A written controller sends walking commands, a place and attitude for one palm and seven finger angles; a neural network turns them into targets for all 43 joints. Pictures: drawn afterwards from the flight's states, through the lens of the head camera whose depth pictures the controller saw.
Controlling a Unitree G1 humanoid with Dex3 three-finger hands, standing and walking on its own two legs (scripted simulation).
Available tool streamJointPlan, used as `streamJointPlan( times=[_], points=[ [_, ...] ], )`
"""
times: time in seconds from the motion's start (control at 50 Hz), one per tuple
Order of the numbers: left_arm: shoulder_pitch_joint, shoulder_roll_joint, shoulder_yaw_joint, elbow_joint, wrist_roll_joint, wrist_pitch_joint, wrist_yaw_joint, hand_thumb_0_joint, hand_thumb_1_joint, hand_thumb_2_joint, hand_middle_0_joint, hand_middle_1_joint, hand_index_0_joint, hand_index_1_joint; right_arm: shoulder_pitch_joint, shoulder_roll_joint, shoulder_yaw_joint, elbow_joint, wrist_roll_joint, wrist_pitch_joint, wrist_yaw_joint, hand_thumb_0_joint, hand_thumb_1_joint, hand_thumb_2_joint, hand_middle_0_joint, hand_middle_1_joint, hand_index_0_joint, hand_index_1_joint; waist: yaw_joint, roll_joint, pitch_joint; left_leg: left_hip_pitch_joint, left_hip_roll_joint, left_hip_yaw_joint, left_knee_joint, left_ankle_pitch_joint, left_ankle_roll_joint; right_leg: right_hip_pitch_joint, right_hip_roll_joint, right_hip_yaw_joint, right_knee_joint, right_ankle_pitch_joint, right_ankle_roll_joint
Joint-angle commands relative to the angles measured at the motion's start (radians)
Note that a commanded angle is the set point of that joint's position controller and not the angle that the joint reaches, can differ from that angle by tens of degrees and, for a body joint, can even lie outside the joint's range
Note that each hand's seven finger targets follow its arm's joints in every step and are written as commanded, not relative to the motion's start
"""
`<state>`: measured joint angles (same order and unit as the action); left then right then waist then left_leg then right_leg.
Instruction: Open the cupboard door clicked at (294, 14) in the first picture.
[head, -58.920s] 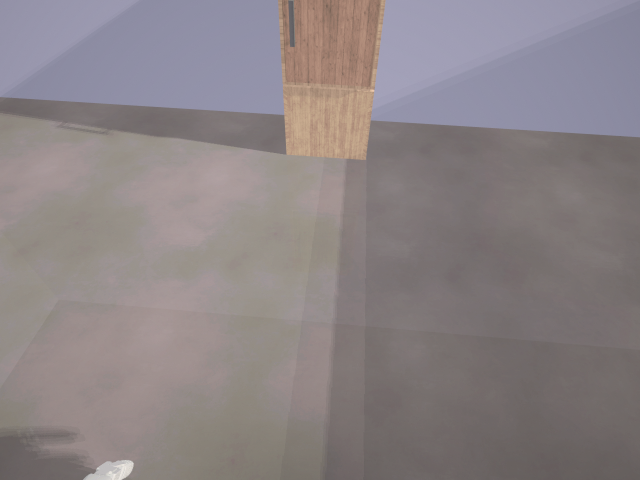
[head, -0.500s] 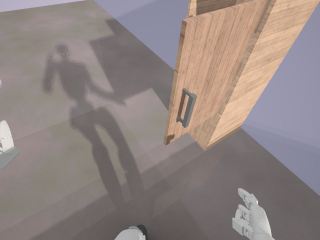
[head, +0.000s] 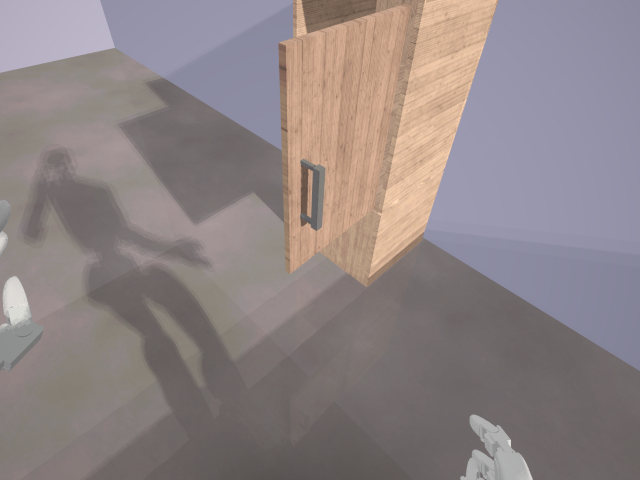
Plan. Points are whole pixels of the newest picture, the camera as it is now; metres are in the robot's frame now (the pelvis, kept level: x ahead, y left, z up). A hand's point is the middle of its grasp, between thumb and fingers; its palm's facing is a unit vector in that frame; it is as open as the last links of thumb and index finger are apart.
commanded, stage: stop stepping back and stand still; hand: left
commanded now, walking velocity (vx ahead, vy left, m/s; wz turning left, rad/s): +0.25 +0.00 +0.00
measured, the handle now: (311, 195) +0.73 +0.01 -0.08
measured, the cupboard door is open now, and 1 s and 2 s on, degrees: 93 93 93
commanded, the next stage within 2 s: let the arm hang, fingers relaxed in 1.62 s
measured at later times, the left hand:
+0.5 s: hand (11, 429) +0.14 +0.24 +0.17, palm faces +0.41 -0.73 -0.55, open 7.4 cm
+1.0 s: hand (44, 358) +0.19 +0.24 +0.17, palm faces +0.39 -0.77 -0.50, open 7.4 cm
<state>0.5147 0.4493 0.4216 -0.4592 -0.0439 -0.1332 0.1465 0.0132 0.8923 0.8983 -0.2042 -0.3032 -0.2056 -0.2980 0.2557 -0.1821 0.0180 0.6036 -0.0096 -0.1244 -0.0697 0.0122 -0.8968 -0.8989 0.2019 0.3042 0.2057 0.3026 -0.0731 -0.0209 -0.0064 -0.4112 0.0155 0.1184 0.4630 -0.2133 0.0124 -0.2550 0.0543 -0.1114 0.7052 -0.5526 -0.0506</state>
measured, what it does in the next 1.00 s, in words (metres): steps on the spot: right foot, then left foot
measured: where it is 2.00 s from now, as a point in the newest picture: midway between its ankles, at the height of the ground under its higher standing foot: outside the picture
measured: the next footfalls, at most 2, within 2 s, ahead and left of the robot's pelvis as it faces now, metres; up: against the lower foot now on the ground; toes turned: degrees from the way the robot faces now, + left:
right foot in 0.02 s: +0.02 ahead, -0.07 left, +0.00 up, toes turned -6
left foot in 0.30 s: -0.04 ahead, +0.15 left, +0.00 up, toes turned +5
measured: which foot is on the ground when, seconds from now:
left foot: down 0.00-0.00, up 0.02-0.28, down 0.30-0.50, up 0.52-0.88, down 0.90-1.00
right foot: up 0.00-0.00, down 0.02-1.00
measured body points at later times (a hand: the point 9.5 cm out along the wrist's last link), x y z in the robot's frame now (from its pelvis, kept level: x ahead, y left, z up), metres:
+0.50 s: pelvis -0.06 -0.02 -0.01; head -0.07 -0.03 +0.44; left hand +0.11 +0.27 +0.20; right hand +0.07 -0.24 -0.11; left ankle -0.08 +0.14 -0.73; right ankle -0.02 -0.07 -0.73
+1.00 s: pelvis -0.02 -0.02 +0.01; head +0.00 -0.02 +0.46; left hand +0.16 +0.28 +0.20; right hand +0.15 -0.27 -0.07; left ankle -0.01 +0.10 -0.73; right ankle -0.02 -0.07 -0.73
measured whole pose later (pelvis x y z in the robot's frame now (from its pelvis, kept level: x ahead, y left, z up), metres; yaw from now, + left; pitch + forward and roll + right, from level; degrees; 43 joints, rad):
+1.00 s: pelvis -0.02 -0.02 +0.01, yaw -2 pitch +0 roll +0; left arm 0.54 0.42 0.40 -0.48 -0.02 -0.23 0.16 0.01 0.89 0.90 -0.21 -0.30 -0.21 -0.30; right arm 0.19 -0.24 -0.02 0.61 0.02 -0.09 -0.07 0.01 -0.90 -0.90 0.20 0.30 0.20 0.30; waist 0.02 0.00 0.04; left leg -0.22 0.02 0.06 0.47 -0.24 0.00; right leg -0.20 0.07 -0.11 0.44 -0.24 -0.09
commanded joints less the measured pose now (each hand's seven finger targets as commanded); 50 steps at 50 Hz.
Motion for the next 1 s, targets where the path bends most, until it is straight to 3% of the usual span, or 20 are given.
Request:
streamJointPlan(
  times=[0.0, 0.04, 0.06, 0.12, 0.22, 0.24, 0.28, 0.3, 0.36, 0.42, 0.44, 0.46, 0.48, 0.5, 0.56, 0.64, 0.8, 0.88, 0.92, 0.98],
  points=[
    [0.08, 0.232, 0.164, -0.39, 0.007, -0.085, 0.02, 0.0, 0.9, 0.9, -0.2, -0.3, -0.2, -0.3, -0.158, -0.139, -0.071, -0.162, 0.013, -0.013, -0.015, 0.0, -0.9, -0.9, 0.2, 0.3, 0.2, 0.3, 0.092, -0.263, 0.01, -0.214, -0.058, -0.06, 0.739, -0.292, -0.047, -0.204, -0.441, 0.627, -0.615, -0.288, -0.174],
    [-0.037, 0.272, 0.222, -0.361, 0.011, -0.108, -0.004, 0.0, 0.9, 0.9, -0.2, -0.3, -0.2, -0.3, -0.101, -0.157, -0.074, -0.084, -0.029, -0.004, -0.007, 0.0, -0.9, -0.9, 0.2, 0.3, 0.2, 0.3, 0.028, -0.102, -0.061, -0.155, 0.006, -0.103, 0.917, -0.105, -0.058, -0.341, -0.411, 0.436, -0.531, -0.177, -0.142],
    [-0.1, 0.267, 0.213, -0.36, 0.02, -0.102, 0.004, 0.0, 0.9, 0.9, -0.2, -0.3, -0.2, -0.3, -0.116, -0.115, -0.053, -0.112, -0.012, -0.004, -0.004, 0.0, -0.9, -0.9, 0.2, 0.3, 0.2, 0.3, 0.03, -0.13, -0.074, -0.149, 0.013, -0.083, 0.874, -0.104, -0.056, -0.341, -0.352, 0.445, -0.58, -0.391, -0.115],
    [-0.06, 0.194, 0.169, -0.149, 0.018, -0.117, 0.03, 0.0, 0.9, 0.9, -0.2, -0.3, -0.2, -0.3, -0.104, -0.125, -0.063, -0.088, -0.01, -0.027, -0.051, 0.0, -0.9, -0.9, 0.2, 0.3, 0.2, 0.3, 0.053, 0.019, -0.007, -0.064, 0.043, -0.047, 0.513, -0.192, -0.01, -0.277, -0.311, 0.383, -0.523, -0.274, -0.096],
    [-0.128, 0.113, 0.072, -0.074, 0.035, -0.12, 0.045, 0.0, 0.9, 0.9, -0.2, -0.3, -0.2, -0.3, -0.058, -0.134, -0.05, -0.07, -0.009, -0.069, -0.062, 0.0, -0.9, -0.9, 0.2, 0.3, 0.2, 0.3, 0.054, -0.078, -0.07, 0.169, -0.03, 0.06, -0.002, -0.241, 0.033, -0.06, -0.228, 0.28, -0.426, -0.125, -0.023],
    [-0.129, 0.101, 0.054, -0.095, 0.033, -0.124, 0.045, 0.0, 0.9, 0.9, -0.2, -0.3, -0.2, -0.3, -0.048, -0.144, -0.053, -0.081, -0.009, -0.077, -0.061, 0.0, -0.9, -0.9, 0.2, 0.3, 0.2, 0.3, 0.047, -0.032, -0.066, 0.21, -0.009, 0.013, -0.096, -0.276, 0.049, -0.053, -0.2, 0.263, -0.351, -0.113, -0.009],
    [-0.109, 0.088, 0.049, -0.167, 0.034, -0.137, 0.044, 0.0, 0.9, 0.9, -0.2, -0.3, -0.2, -0.3, -0.055, -0.181, -0.063, -0.105, -0.004, -0.083, -0.052, 0.0, -0.9, -0.9, 0.2, 0.3, 0.2, 0.3, 0.05, 0.273, -0.009, 0.306, 0.253, -0.384, -0.247, -0.411, 0.159, -0.262, -0.052, 0.108, 0.009, 0.061, 0.05],
    [-0.112, 0.115, 0.065, -0.206, 0.045, -0.139, 0.043, 0.0, 0.9, 0.9, -0.2, -0.3, -0.2, -0.3, -0.07, -0.166, -0.063, -0.108, 0.0, -0.083, -0.043, 0.0, -0.9, -0.9, 0.2, 0.3, 0.2, 0.3, 0.05, 0.272, 0.016, 0.309, 0.347, -0.457, -0.253, -0.295, 0.196, -0.347, -0.053, 0.04, 0.176, 0.093, 0.068],
    [-0.064, 0.219, 0.169, -0.262, 0.05, -0.141, 0.022, 0.0, 0.9, 0.9, -0.2, -0.3, -0.2, -0.3, -0.098, -0.157, -0.075, -0.083, 0.001, -0.079, -0.022, 0.0, -0.9, -0.9, 0.2, 0.3, 0.2, 0.3, 0.057, 0.203, 0.036, 0.116, 0.3, -0.312, -0.232, -0.287, 0.174, -0.223, -0.096, 0.07, 0.161, 0.156, 0.06],
    [-0.016, 0.156, 0.134, -0.25, 0.04, -0.125, 0.031, 0.0, 0.9, 0.9, -0.2, -0.3, -0.2, -0.3, -0.117, -0.157, -0.064, -0.095, 0.003, -0.068, -0.025, 0.0, -0.9, -0.9, 0.2, 0.3, 0.2, 0.3, 0.072, 0.235, 0.047, -0.092, 0.212, -0.145, -0.116, -0.369, 0.108, 0.114, -0.052, -0.014, -0.075, 0.195, 0.062],
    [-0.022, 0.166, 0.143, -0.237, 0.04, -0.123, 0.035, 0.0, 0.9, 0.9, -0.2, -0.3, -0.2, -0.3, -0.115, -0.154, -0.065, -0.096, 0.005, -0.064, -0.027, 0.0, -0.9, -0.9, 0.2, 0.3, 0.2, 0.3, 0.077, 0.178, 0.032, -0.151, 0.172, -0.113, -0.018, -0.389, 0.083, 0.195, -0.06, 0.032, -0.141, 0.161, 0.045],
    [-0.031, 0.193, 0.159, -0.218, 0.046, -0.119, 0.038, 0.0, 0.9, 0.9, -0.2, -0.3, -0.2, -0.3, -0.117, -0.146, -0.069, -0.099, 0.006, -0.058, -0.028, 0.0, -0.9, -0.9, 0.2, 0.3, 0.2, 0.3, 0.081, 0.007, 0.042, -0.197, 0.075, -0.05, 0.208, -0.367, 0.044, 0.185, -0.143, 0.235, -0.281, 0.06, -0.012],
    [-0.042, 0.204, 0.161, -0.189, 0.039, -0.109, 0.039, 0.0, 0.9, 0.9, -0.2, -0.3, -0.2, -0.3, -0.132, -0.136, -0.076, -0.111, 0.01, -0.054, -0.024, 0.0, -0.9, -0.9, 0.2, 0.3, 0.2, 0.3, 0.083, -0.256, 0.014, -0.251, -0.015, -0.027, 0.496, -0.365, 0.01, 0.138, -0.362, 0.626, -0.462, -0.043, -0.104],
    [-0.099, 0.212, 0.172, -0.175, 0.033, -0.125, 0.04, 0.0, 0.9, 0.9, -0.2, -0.3, -0.2, -0.3, -0.116, -0.151, -0.082, -0.093, 0.004, -0.055, -0.019, 0.0, -0.9, -0.9, 0.2, 0.3, 0.2, 0.3, 0.073, -0.203, -0.014, -0.231, -0.008, -0.106, 0.675, -0.317, 0.003, 0.102, -0.444, 0.697, -0.53, -0.065, -0.132],
    [-0.055, 0.171, 0.16, -0.103, 0.03, -0.149, 0.028, 0.0, 0.9, 0.9, -0.2, -0.3, -0.2, -0.3, -0.097, -0.135, -0.069, -0.061, 0.003, -0.038, -0.004, 0.0, -0.9, -0.9, 0.2, 0.3, 0.2, 0.3, 0.056, -0.001, -0.023, -0.153, 0.028, -0.132, 0.683, -0.139, -0.02, 0.015, -0.362, 0.503, -0.5, 0.071, -0.05],
    [-0.031, 0.124, 0.111, -0.078, 0.02, -0.173, 0.026, 0.0, 0.9, 0.9, -0.2, -0.3, -0.2, -0.3, -0.118, -0.12, -0.054, -0.08, 0.012, -0.027, -0.012, 0.0, -0.9, -0.9, 0.2, 0.3, 0.2, 0.3, 0.063, -0.088, -0.034, -0.053, 0.008, -0.068, 0.434, -0.095, -0.016, 0.042, -0.299, 0.291, -0.498, 0.287, 0.004],
    [-0.025, 0.149, 0.106, -0.194, 0.025, -0.168, 0.048, 0.0, 0.9, 0.9, -0.2, -0.3, -0.2, -0.3, -0.119, -0.131, -0.058, -0.116, 0.011, -0.035, -0.01, 0.0, -0.9, -0.9, 0.2, 0.3, 0.2, 0.3, 0.086, -0.018, -0.046, 0.158, -0.012, -0.046, 0.029, -0.036, 0.021, 0.09, -0.284, 0.273, -0.488, 0.283, 0.015],
    [-0.015, 0.157, 0.124, -0.25, 0.019, -0.164, 0.049, 0.0, 0.9, 0.9, -0.2, -0.3, -0.2, -0.3, -0.136, -0.158, -0.068, -0.142, 0.018, -0.024, -0.01, 0.0, -0.9, -0.9, 0.2, 0.3, 0.2, 0.3, 0.093, 0.13, -0.043, 0.204, 0.123, -0.205, -0.094, 0.078, 0.062, 0.094, -0.171, 0.22, -0.355, 0.385, 0.075],
    [-0.002, 0.162, 0.132, -0.22, 0.012, -0.156, 0.043, 0.0, 0.9, 0.9, -0.2, -0.3, -0.2, -0.3, -0.131, -0.163, -0.074, -0.143, 0.033, -0.017, -0.009, 0.0, -0.9, -0.9, 0.2, 0.3, 0.2, 0.3, 0.09, 0.079, -0.067, 0.168, 0.113, -0.169, -0.037, 0.114, 0.043, 0.149, -0.175, 0.253, -0.363, 0.456, 0.093],
    [0.028, 0.145, 0.128, -0.204, 0.012, -0.139, 0.036, 0.0, 0.9, 0.9, -0.2, -0.3, -0.2, -0.3, -0.12, -0.146, -0.06, -0.141, 0.029, -0.017, -0.005, 0.0, -0.9, -0.9, 0.2, 0.3, 0.2, 0.3, 0.072, 0.145, -0.075, 0.175, 0.091, -0.146, -0.04, 0.207, 0.015, 0.162, -0.157, 0.208, -0.311, 0.6, 0.034]
  ],
)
